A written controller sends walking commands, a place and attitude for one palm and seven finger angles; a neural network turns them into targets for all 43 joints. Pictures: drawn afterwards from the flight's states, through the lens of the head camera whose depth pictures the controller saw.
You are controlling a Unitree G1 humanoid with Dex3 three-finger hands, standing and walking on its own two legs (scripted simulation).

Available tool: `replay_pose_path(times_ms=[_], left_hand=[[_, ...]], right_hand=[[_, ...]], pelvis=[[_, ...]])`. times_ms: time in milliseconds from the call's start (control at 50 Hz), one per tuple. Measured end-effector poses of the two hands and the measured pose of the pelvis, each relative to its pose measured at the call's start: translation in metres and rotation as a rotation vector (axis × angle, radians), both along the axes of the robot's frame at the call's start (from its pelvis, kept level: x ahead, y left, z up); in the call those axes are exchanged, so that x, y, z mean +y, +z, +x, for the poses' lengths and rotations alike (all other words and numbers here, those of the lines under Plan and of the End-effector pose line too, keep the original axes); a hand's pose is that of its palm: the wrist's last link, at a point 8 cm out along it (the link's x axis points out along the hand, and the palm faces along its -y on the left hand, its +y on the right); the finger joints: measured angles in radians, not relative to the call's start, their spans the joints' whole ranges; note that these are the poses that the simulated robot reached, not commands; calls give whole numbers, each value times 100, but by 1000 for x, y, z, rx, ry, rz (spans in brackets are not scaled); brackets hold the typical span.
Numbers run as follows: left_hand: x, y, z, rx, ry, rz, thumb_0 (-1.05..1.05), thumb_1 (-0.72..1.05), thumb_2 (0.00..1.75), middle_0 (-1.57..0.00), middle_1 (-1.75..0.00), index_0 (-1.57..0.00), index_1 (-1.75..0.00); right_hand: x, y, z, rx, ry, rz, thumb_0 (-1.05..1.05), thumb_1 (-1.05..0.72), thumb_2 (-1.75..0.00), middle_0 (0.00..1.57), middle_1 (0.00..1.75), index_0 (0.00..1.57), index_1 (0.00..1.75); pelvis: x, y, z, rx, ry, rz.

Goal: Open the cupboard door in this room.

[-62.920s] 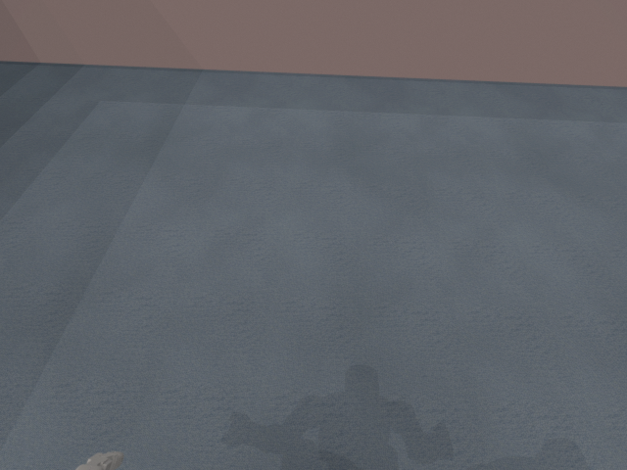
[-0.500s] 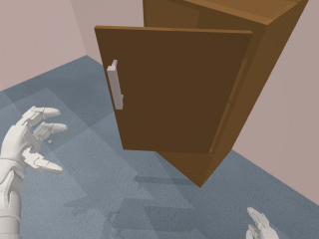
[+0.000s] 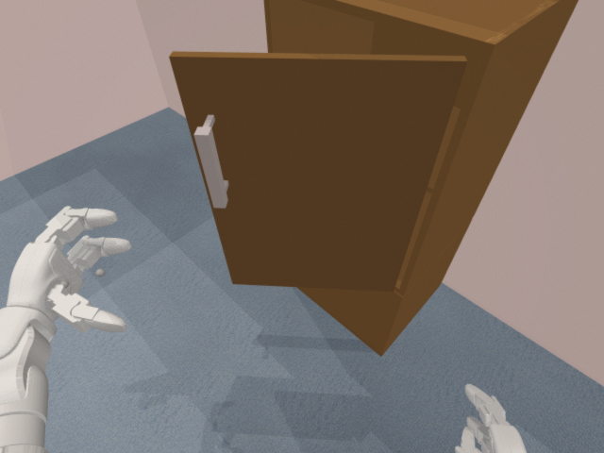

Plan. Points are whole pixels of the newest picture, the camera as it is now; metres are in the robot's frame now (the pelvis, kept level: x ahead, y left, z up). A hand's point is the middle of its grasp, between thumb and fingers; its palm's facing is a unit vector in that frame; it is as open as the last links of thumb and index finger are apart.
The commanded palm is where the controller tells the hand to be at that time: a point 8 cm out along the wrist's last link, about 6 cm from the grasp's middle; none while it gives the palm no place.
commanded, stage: move the hooked fingers beside the handle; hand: left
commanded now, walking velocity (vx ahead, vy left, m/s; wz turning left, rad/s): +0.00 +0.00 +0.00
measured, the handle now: (215, 163) +0.54 +0.20 +0.09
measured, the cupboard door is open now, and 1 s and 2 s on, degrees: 40 40 39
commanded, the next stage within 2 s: none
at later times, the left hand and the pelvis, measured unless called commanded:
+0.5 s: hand (132, 227) +0.38 +0.27 +0.10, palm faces +0.05 -1.00 -0.01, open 14.0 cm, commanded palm +0.35 +0.32 +0.10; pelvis +0.01 +0.00 -0.01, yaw -1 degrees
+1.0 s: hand (153, 198) +0.44 +0.26 +0.10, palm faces +0.03 -1.00 +0.00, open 14.0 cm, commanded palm +0.42 +0.31 +0.10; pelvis +0.01 +0.02 -0.01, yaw -1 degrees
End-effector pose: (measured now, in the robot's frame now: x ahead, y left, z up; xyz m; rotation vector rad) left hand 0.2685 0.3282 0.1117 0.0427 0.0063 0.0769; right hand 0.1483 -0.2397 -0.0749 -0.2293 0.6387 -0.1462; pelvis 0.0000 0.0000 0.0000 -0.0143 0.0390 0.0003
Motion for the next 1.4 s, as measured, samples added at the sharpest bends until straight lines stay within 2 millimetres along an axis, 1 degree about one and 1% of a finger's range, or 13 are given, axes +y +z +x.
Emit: replay_pose_path(times_ms=[100,200,320,460,540,620,760,900,1040,1180,1400], left_hand=[[1,-1,11,-1,12,-6,-1,-50,30,-31,-120,-30,-120],[-3,-2,35,11,-12,-12,-1,-50,30,-30,-120,-30,-120],[-6,-4,62,19,-27,-23,-1,-50,30,-31,-120,-30,-120],[-5,-8,81,18,-27,-27,-1,-50,30,-30,-120,-30,-120],[-2,-13,90,32,-24,-33,-1,-50,30,-30,-120,-30,-120],[-2,-14,102,26,-35,-30,-1,-50,30,-30,-120,-30,-120],[-9,-12,123,12,-61,-44,-1,-50,30,-30,-120,-30,-120],[-9,-15,138,22,-48,-47,-1,-50,30,-30,-120,-30,-120],[-12,-13,153,10,-55,-42,-1,-50,30,-30,-120,-30,-120],[-18,-17,172,33,-56,-51,-1,-50,30,-30,-120,-30,-120],[-32,-12,201,15,-65,-47,-1,-50,30,-30,-120,-30,-120]], right_hand=[[-7,-3,-2,20,-4,-14,1,-90,-90,20,30,20,30],[-15,-8,-10,60,-20,-29,1,-90,-90,20,30,20,30],[-25,-13,-28,117,-65,-35,1,-90,-90,20,30,20,30],[-31,-19,-53,206,-113,-42,1,-90,-90,20,30,20,30],[-31,-22,-63,255,-130,-49,1,-90,-90,20,30,20,30],[-27,-24,-69,294,-136,-54,1,-90,-90,20,30,20,30],[-17,-26,-71,322,-143,-45,1,-90,-90,20,30,20,30],[-8,-27,-72,342,-143,-36,1,-90,-90,20,30,20,30],[-4,-31,-81,396,-148,-40,0,-90,-90,20,30,20,30],[-5,-35,-98,462,-168,-46,0,-90,-90,20,30,20,30],[-11,-38,-139,587,-232,-43,0,-90,-90,20,30,20,30]], pelvis=[[-4,-1,-1,7,7,0],[-6,-3,-1,24,8,0],[-7,-4,2,52,-9,2],[-4,-5,7,78,-24,2],[-1,-6,9,90,-23,-1],[2,-7,10,102,-20,-5],[10,-7,13,119,-24,-9],[16,-8,14,132,-26,-13],[20,-10,14,147,-21,-18],[22,-13,12,168,-21,-20],[19,-16,13,203,-33,-21]])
